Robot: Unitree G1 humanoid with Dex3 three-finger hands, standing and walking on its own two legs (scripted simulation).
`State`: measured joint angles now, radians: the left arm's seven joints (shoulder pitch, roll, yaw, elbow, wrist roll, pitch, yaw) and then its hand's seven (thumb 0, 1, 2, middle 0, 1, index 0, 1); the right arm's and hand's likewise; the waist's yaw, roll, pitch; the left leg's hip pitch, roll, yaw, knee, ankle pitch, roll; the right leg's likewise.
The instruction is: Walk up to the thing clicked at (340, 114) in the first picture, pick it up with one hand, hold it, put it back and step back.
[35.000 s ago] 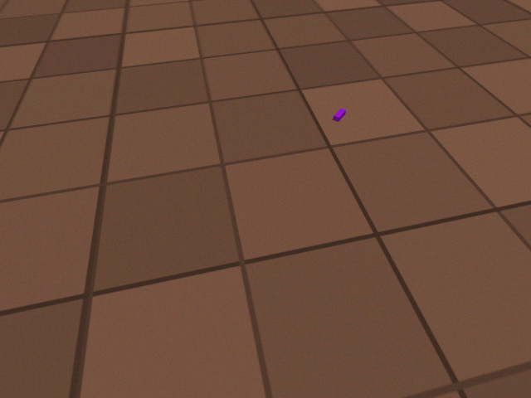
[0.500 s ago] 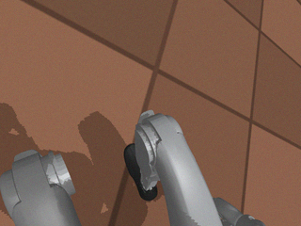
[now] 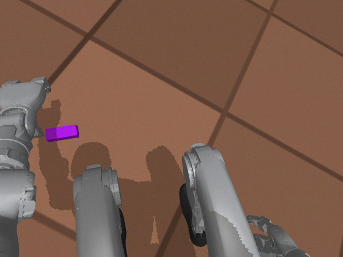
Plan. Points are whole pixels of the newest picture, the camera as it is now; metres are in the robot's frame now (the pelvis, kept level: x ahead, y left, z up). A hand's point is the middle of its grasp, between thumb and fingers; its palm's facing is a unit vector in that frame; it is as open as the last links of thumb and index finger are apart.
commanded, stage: withdraw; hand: left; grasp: from above
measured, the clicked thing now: (62, 133) +0.48 +0.27 -0.35
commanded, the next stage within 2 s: home in 0.28 s
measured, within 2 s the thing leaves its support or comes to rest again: neither
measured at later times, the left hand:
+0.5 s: hand (46, 119) +0.48 +0.28 -0.22, palm faces -0.34 -0.04 -0.94, open 12.4 cm
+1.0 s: hand (12, 163) +0.34 +0.25 -0.01, palm faces -0.31 -0.59 -0.74, open 7.7 cm
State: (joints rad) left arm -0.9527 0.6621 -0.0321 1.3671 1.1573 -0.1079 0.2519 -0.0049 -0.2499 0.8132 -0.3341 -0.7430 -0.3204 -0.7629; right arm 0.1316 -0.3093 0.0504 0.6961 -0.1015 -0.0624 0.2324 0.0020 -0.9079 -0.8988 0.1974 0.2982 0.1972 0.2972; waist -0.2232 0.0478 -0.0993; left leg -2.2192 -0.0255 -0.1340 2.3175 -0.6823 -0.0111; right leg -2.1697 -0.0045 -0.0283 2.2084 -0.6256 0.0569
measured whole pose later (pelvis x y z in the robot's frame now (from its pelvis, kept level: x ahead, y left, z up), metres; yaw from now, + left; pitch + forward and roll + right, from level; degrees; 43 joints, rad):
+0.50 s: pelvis +0.01 +0.00 -0.04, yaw -1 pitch +34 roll -9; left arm -0.93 0.76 0.13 1.43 1.30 -0.21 0.53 0.00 -0.21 0.83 -0.30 -0.74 -0.30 -0.75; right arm 0.20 -0.29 0.06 0.75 -0.18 -0.09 0.17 0.00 -0.89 -0.89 0.20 0.30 0.20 0.30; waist -0.29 -0.02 -0.02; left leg -2.35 -0.04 -0.16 2.45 -0.69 -0.03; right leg -2.30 0.00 -0.03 2.33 -0.63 0.05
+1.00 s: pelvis +0.01 +0.00 +0.11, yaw +3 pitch +33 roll -5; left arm -0.28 0.44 0.01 0.51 0.59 0.04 0.07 0.00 0.81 0.88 -0.22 -0.31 -0.22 -0.31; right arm 0.09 -0.30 -0.05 0.59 0.00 0.00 0.09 0.01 -0.91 -0.89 0.20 0.30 0.20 0.30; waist -0.05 0.04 -0.19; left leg -1.88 -0.01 -0.10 1.96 -0.66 -0.02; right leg -1.84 -0.02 -0.02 1.88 -0.62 0.05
